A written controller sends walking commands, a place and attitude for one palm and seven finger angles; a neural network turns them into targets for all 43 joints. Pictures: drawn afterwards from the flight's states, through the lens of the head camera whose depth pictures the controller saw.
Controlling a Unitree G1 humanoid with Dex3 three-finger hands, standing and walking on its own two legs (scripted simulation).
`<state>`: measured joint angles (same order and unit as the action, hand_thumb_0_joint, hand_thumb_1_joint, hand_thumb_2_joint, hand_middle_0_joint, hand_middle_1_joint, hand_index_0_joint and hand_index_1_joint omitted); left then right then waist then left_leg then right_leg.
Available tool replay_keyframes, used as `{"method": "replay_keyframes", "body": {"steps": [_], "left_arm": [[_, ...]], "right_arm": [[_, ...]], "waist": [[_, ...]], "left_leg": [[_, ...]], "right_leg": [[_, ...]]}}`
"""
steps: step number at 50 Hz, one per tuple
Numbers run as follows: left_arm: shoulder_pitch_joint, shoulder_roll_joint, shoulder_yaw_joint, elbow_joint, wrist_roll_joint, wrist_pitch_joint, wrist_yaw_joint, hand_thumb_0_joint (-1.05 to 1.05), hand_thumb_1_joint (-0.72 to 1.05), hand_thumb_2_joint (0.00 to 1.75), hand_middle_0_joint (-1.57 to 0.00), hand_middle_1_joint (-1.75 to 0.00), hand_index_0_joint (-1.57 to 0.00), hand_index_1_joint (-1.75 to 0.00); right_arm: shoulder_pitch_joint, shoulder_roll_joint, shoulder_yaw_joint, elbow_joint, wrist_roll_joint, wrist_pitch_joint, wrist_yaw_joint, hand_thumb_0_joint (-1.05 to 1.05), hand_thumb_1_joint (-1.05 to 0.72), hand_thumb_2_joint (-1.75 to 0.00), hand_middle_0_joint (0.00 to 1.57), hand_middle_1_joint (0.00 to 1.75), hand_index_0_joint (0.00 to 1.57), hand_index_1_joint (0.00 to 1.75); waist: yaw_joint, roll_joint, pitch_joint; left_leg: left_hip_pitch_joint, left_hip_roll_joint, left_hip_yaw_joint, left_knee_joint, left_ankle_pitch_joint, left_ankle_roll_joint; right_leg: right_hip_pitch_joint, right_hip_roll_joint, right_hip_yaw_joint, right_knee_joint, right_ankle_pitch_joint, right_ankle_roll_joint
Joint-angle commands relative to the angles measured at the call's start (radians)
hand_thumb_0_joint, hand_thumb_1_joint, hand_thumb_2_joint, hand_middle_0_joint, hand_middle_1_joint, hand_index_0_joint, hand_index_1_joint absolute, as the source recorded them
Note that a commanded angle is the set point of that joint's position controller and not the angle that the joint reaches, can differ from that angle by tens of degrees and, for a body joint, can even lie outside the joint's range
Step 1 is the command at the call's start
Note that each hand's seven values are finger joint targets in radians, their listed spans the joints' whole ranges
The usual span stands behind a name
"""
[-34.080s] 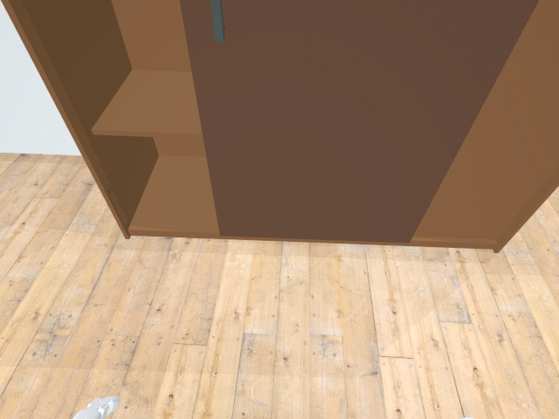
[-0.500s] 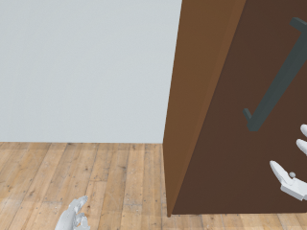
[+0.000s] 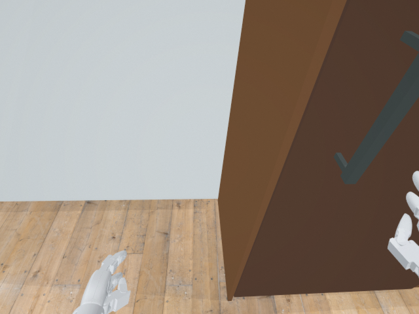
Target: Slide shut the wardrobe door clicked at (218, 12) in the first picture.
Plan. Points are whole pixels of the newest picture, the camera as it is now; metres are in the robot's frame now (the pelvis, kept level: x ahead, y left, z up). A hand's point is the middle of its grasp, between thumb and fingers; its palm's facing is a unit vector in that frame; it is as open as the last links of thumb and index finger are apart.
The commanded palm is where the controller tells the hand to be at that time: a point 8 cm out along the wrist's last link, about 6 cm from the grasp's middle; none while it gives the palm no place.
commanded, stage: draw the hand back to the body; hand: right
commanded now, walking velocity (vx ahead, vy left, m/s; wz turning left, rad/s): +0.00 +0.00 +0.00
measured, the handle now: (375, 118) +0.34 -0.26 +0.26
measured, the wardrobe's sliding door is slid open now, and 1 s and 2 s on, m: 0.00 0.00 0.00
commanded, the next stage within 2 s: step back with the hand held close in 0.02 s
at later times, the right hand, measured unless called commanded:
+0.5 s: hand (400, 252) +0.18 -0.28 +0.14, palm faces +0.32 +0.82 -0.48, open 7.4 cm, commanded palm +0.12 -0.32 +0.17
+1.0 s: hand out of the picture +0.10 -0.31 +0.15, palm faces +0.43 +0.81 -0.40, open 7.4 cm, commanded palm +0.02 -0.35 +0.17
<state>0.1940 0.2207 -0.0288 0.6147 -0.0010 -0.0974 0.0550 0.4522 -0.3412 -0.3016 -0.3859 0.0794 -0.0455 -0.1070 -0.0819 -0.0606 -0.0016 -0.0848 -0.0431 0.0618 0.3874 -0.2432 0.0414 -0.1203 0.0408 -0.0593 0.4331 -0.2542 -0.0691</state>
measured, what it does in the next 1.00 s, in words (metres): walks backwards: left foot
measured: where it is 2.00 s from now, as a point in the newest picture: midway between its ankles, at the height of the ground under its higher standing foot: outside the picture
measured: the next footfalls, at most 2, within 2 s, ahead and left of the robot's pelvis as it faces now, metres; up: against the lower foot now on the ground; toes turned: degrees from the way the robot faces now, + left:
left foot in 0.86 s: -0.05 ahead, +0.11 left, +0.00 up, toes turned -5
left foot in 1.16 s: -0.19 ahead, +0.09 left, +0.00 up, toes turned +1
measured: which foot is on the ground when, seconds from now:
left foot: down 0.00-0.68, up 0.70-0.84, down 0.86-0.92, up 0.94-1.00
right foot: down 0.00-1.00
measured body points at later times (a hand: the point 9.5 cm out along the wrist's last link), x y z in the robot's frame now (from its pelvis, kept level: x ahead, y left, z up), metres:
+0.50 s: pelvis -0.03 -0.02 +0.00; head -0.02 -0.02 +0.45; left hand +0.13 +0.24 -0.08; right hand +0.16 -0.32 +0.16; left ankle -0.02 +0.09 -0.74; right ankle -0.01 -0.07 -0.74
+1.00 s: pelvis -0.11 -0.05 -0.01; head -0.08 -0.08 +0.43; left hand +0.08 +0.17 -0.08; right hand +0.07 -0.36 +0.17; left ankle -0.12 +0.11 -0.73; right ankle -0.01 -0.07 -0.74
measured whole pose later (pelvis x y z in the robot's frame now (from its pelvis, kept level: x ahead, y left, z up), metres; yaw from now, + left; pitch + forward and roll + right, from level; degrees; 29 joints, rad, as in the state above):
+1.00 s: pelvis -0.11 -0.05 -0.01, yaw -1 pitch +1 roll +3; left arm 0.17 0.19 -0.01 0.56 0.01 -0.09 0.06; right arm 0.44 -0.37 -0.39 -0.51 0.02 -0.23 -0.12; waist -0.05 0.01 0.06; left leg -0.30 -0.04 -0.07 0.62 -0.33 0.01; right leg -0.41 0.08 -0.08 0.47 -0.09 -0.14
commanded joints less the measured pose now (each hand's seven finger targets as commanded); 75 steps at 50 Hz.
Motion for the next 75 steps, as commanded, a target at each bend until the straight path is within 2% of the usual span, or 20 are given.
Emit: {"method": "replay_keyframes", "body": {"steps": [1, 6, 8, 13, 22, 30, 36, 41, 46, 51, 55, 58, 59, 61, 64, 66, 67, 69, 73, 75], "left_arm": [[-0.117, 0.116, 0.049, -0.156, -0.002, -0.042, 0.01, 0.0, 0.9, 0.9, -0.2, -0.3, -0.2, -0.3], [-0.125, 0.116, 0.048, -0.154, -0.001, -0.051, 0.01, 0.0, 0.9, 0.9, -0.2, -0.3, -0.2, -0.3], [-0.123, 0.139, 0.051, -0.197, -0.015, -0.04, 0.019, 0.0, 0.9, 0.9, -0.2, -0.3, -0.2, -0.3], [-0.1, 0.138, 0.064, -0.183, -0.006, 0.014, 0.009, 0.0, 0.9, 0.9, -0.2, -0.3, -0.2, -0.3], [-0.102, 0.143, 0.082, -0.238, -0.019, 0.061, 0.024, 0.0, 0.9, 0.9, -0.2, -0.3, -0.2, -0.3], [-0.086, 0.163, 0.092, -0.253, -0.011, 0.027, 0.033, 0.0, 0.9, 0.9, -0.2, -0.3, -0.2, -0.3], [-0.071, 0.165, 0.102, -0.228, -0.005, 0.002, 0.033, 0.0, 0.9, 0.9, -0.2, -0.3, -0.2, -0.3], [-0.07, 0.167, 0.101, -0.209, -0.001, -0.011, 0.025, 0.0, 0.9, 0.9, -0.2, -0.3, -0.2, -0.3], [-0.079, 0.155, 0.097, -0.2, 0.003, -0.05, 0.021, 0.0, 0.9, 0.9, -0.2, -0.3, -0.2, -0.3], [-0.084, 0.136, 0.1, -0.218, 0.014, -0.037, 0.004, 0.0, 0.9, 0.9, -0.2, -0.3, -0.2, -0.3], [-0.092, 0.122, 0.09, -0.186, 0.01, -0.019, -0.005, 0.0, 0.9, 0.9, -0.2, -0.3, -0.2, -0.3], [-0.071, 0.112, 0.091, -0.145, 0.001, -0.003, -0.004, 0.0, 0.9, 0.9, -0.2, -0.3, -0.2, -0.3], [-0.073, 0.104, 0.086, -0.133, 0.0, -0.008, -0.001, 0.0, 0.9, 0.9, -0.2, -0.3, -0.2, -0.3], [-0.075, 0.109, 0.095, -0.13, -0.014, -0.023, 0.009, 0.0, 0.9, 0.9, -0.2, -0.3, -0.2, -0.3], [-0.125, 0.146, 0.086, -0.174, -0.01, -0.012, 0.03, 0.0, 0.9, 0.9, -0.2, -0.3, -0.2, -0.3], [-0.144, 0.146, 0.084, -0.18, 0.009, -0.032, 0.019, 0.0, 0.9, 0.9, -0.2, -0.3, -0.2, -0.3], [-0.143, 0.144, 0.087, -0.178, 0.022, -0.037, 0.017, 0.0, 0.9, 0.9, -0.2, -0.3, -0.2, -0.3], [-0.135, 0.139, 0.092, -0.195, 0.027, -0.023, 0.009, 0.0, 0.9, 0.9, -0.2, -0.3, -0.2, -0.3], [-0.115, 0.119, 0.09, -0.205, 0.013, -0.026, -0.013, 0.0, 0.9, 0.9, -0.2, -0.3, -0.2, -0.3], [-0.074, 0.117, 0.093, -0.176, 0.01, -0.022, -0.015, 0.0, 0.9, 0.9, -0.2, -0.3, -0.2, -0.3]], "right_arm": [[-0.093, -0.184, -0.111, -0.188, 0.002, -0.063, -0.011, 0.0, -0.9, -0.9, 0.2, 0.3, 0.2, 0.3], [-0.1, -0.199, -0.116, -0.231, -0.001, -0.073, -0.014, 0.0, -0.9, -0.9, 0.2, 0.3, 0.2, 0.3], [-0.286, -0.396, -0.319, -0.364, 0.005, -0.14, -0.035, 0.0, -0.9, -0.9, 0.2, 0.3, 0.2, 0.3], [-0.028, -0.195, -0.161, -0.171, -0.014, -0.156, -0.018, 0.0, -0.9, -0.9, 0.2, 0.3, 0.2, 0.3], [0.065, -0.274, -0.239, -0.25, -0.011, -0.175, -0.037, 0.0, -0.9, -0.9, 0.2, 0.3, 0.2, 0.3], [0.035, -0.263, -0.265, -0.334, -0.046, -0.21, -0.048, 0.0, -0.9, -0.9, 0.2, 0.3, 0.2, 0.3], [0.017, -0.238, -0.275, -0.232, -0.061, -0.224, -0.041, 0.0, -0.9, -0.9, 0.2, 0.3, 0.2, 0.3], [-0.062, -0.2, -0.218, -0.267, -0.062, -0.253, -0.024, 0.0, -0.9, -0.9, 0.2, 0.3, 0.2, 0.3], [-0.124, -0.241, -0.214, -0.424, -0.049, -0.284, -0.033, 0.0, -0.9, -0.9, 0.2, 0.3, 0.2, 0.3], [0.035, -0.281, -0.301, -0.408, -0.037, -0.277, -0.035, 0.0, -0.9, -0.9, 0.2, 0.3, 0.2, 0.3], [0.096, -0.239, -0.259, -0.317, -0.009, -0.264, -0.025, 0.0, -0.9, -0.9, 0.2, 0.3, 0.2, 0.3], [0.024, -0.248, -0.228, -0.265, -0.001, -0.274, -0.026, 0.0, -0.9, -0.9, 0.2, 0.3, 0.2, 0.3], [-0.021, -0.261, -0.224, -0.266, -0.002, -0.279, -0.031, 0.0, -0.9, -0.9, 0.2, 0.3, 0.2, 0.3], [-0.117, -0.27, -0.2, -0.311, -0.015, -0.276, -0.032, 0.0, -0.9, -0.9, 0.2, 0.3, 0.2, 0.3], [-0.119, -0.286, -0.206, -0.33, -0.033, -0.233, -0.027, 0.0, -0.9, -0.9, 0.2, 0.3, 0.2, 0.3], [-0.087, -0.306, -0.232, -0.331, -0.024, -0.248, -0.025, 0.0, -0.9, -0.9, 0.2, 0.3, 0.2, 0.3], [-0.037, -0.301, -0.248, -0.332, -0.024, -0.247, -0.025, 0.0, -0.9, -0.9, 0.2, 0.3, 0.2, 0.3], [0.005, -0.314, -0.289, -0.369, -0.02, -0.239, -0.027, 0.0, -0.9, -0.9, 0.2, 0.3, 0.2, 0.3], [0.191, -0.292, -0.291, -0.413, 0.012, -0.235, -0.02, 0.0, -0.9, -0.9, 0.2, 0.3, 0.2, 0.3], [0.193, -0.297, -0.283, -0.433, 0.02, -0.245, -0.02, 0.0, -0.9, -0.9, 0.2, 0.3, 0.2, 0.3]], "waist": [[0.01, 0.029, -0.057], [0.005, -0.006, -0.092], [0.044, -0.004, -0.02], [0.057, 0.037, -0.074], [0.053, 0.09, -0.167], [0.046, -0.104, -0.124], [0.056, -0.017, -0.045], [0.066, 0.002, -0.024], [0.052, -0.065, -0.227], [0.04, -0.095, -0.201], [0.051, -0.088, -0.158], [0.074, 0.14, -0.162], [0.078, 0.205, -0.163], [0.093, 0.278, -0.196], [0.072, -0.045, -0.159], [0.048, -0.213, -0.173], [0.036, -0.188, -0.2], [0.029, -0.165, -0.155], [0.025, -0.207, -0.217], [0.042, -0.082, -0.239]], "left_leg": [[-0.019, 0.06, -0.084, -0.071, 0.198, -0.008], [0.001, 0.062, -0.089, -0.069, 0.219, -0.007], [-0.107, 0.127, -0.229, -0.125, 0.284, -0.012], [-0.147, 0.168, -0.226, -0.097, 0.306, -0.026], [-0.065, 0.127, -0.174, 0.031, 0.356, -0.038], [0.102, 0.053, -0.154, 0.242, 0.178, -0.038], [0.085, 0.02, -0.132, 0.363, 0.031, -0.045], [-0.031, 0.02, -0.163, 0.256, -0.027, -0.019], [-0.116, 0.01, -0.128, 0.227, -0.011, -0.024], [-0.025, -0.012, -0.083, 0.302, -0.157, -0.014], [-0.072, 0.002, -0.053, 0.033, -0.154, 0.019], [-0.371, 0.218, -0.286, -0.154, -0.017, 0.085], [-0.448, 0.288, -0.291, -0.177, 0.093, 0.084], [-0.392, 0.248, -0.201, -0.079, 0.29, 0.054], [-0.285, 0.026, -0.078, 0.132, 0.234, -0.069], [-0.205, -0.043, -0.111, 0.364, -0.252, -0.045], [-0.105, -0.05, -0.123, 0.462, -0.297, -0.025], [0.037, -0.065, -0.068, 0.463, -0.248, 0.003], [0.049, -0.074, 0.04, 0.175, -0.234, 0.015], [-0.129, 0.029, -0.02, -0.09, -0.199, 0.044]], "right_leg": [[0.026, -0.067, 0.083, -0.054, 0.246, 0.047], [0.042, -0.066, 0.084, -0.05, 0.268, 0.046], [-0.012, -0.082, 0.114, -0.018, 0.162, 0.017], [0.003, -0.094, 0.107, 0.013, 0.191, 0.016], [-0.095, -0.135, 0.138, -0.032, 0.274, 0.007], [-0.44, -0.217, 0.254, -0.177, -0.143, -0.043], [-0.593, -0.291, 0.343, -0.253, -0.393, -0.07], [-0.488, -0.248, 0.324, -0.233, -0.386, 0.017], [-0.119, -0.239, 0.308, -0.202, -0.015, 0.087], [-0.285, -0.279, 0.295, -0.28, -0.197, 0.041], [-0.227, -0.232, 0.237, -0.243, -0.169, 0.121], [0.028, -0.127, 0.107, 0.132, 0.049, 0.106], [0.092, -0.099, 0.087, 0.233, 0.064, 0.09], [0.098, -0.078, 0.076, 0.229, 0.118, 0.077], [0.044, -0.182, 0.18, -0.04, 0.595, 0.022], [-0.098, -0.312, 0.384, -0.259, 0.272, -0.02], [-0.215, -0.348, 0.427, -0.344, -0.022, 0.005], [-0.44, -0.314, 0.355, -0.429, -0.303, 0.034], [-0.365, -0.191, 0.165, -0.322, -0.23, 0.093], [-0.157, -0.107, 0.076, -0.07, -0.122, 0.138]]}}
